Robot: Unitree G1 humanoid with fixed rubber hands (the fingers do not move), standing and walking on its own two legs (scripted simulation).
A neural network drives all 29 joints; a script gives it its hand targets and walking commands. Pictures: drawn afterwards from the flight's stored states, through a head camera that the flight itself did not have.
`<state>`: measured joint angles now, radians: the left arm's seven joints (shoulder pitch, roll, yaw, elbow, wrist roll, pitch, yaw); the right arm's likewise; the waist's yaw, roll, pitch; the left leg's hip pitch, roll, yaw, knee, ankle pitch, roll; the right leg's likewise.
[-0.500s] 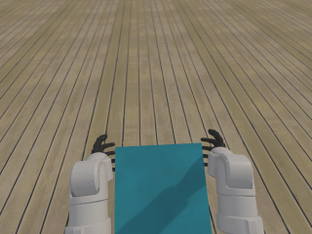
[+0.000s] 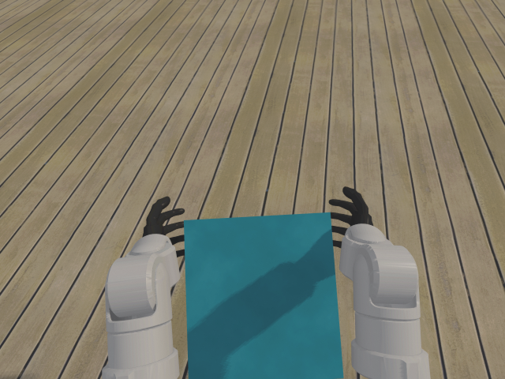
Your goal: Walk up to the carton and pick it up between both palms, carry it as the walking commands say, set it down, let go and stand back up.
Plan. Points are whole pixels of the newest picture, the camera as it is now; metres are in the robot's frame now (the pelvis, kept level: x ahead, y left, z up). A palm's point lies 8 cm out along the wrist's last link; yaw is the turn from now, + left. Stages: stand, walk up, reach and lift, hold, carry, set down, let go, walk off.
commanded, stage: carry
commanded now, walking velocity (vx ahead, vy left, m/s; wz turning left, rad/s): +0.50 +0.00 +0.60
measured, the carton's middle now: (260, 281) +0.30 +0.00 -0.05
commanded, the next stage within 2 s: none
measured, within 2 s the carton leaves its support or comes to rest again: neither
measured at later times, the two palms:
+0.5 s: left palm (142, 114) +0.59 +0.21 +0.10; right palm (270, 76) +0.70 -0.05 +0.10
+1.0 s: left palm (98, 59) +0.89 +0.40 +0.08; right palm (194, 28) +1.03 +0.15 +0.08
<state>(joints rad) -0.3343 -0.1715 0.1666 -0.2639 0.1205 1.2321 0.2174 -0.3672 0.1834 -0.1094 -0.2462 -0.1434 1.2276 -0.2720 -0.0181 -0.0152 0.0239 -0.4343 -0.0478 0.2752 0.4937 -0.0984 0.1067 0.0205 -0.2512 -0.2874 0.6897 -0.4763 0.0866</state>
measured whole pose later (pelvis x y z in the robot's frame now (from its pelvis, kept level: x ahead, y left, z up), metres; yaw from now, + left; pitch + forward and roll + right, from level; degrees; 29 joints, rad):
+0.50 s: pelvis +0.37 -0.03 +0.02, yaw +23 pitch +3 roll +1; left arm -0.34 -0.18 0.15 -0.15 0.16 1.22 0.19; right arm -0.36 0.18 -0.16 -0.18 -0.12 1.23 -0.29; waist -0.02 0.02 -0.02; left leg -0.44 0.02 0.05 1.18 -0.38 0.03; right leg -0.31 -0.10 -0.30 0.49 -0.22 -0.04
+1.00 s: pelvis +0.70 +0.13 +0.01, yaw +32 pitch +3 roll +2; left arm -0.32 -0.17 0.16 -0.15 0.17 1.23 0.16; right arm -0.36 0.18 -0.13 -0.17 -0.11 1.24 -0.32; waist -0.08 0.00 0.01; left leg -0.33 -0.13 0.16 0.46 -0.21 0.15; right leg -0.42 -0.10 -0.01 1.24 -0.45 0.05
